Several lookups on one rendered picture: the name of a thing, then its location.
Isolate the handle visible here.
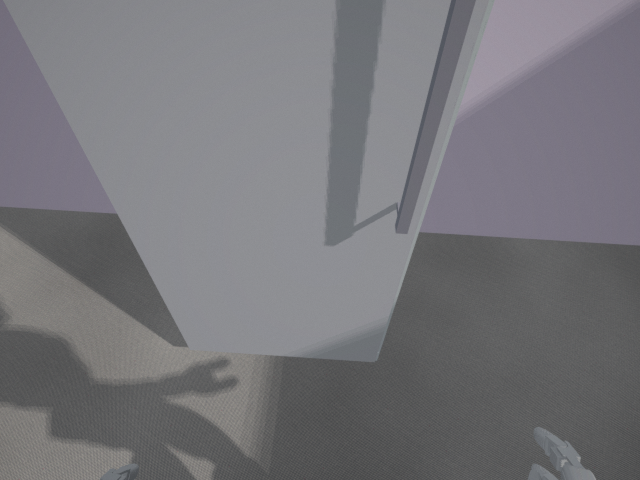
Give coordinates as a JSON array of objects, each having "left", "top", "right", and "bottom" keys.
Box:
[{"left": 395, "top": 0, "right": 476, "bottom": 234}]

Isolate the robot right hand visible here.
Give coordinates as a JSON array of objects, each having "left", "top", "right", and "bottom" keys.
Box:
[{"left": 528, "top": 427, "right": 596, "bottom": 480}]

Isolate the fridge door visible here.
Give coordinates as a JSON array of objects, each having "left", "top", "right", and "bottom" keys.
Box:
[{"left": 3, "top": 0, "right": 489, "bottom": 362}]

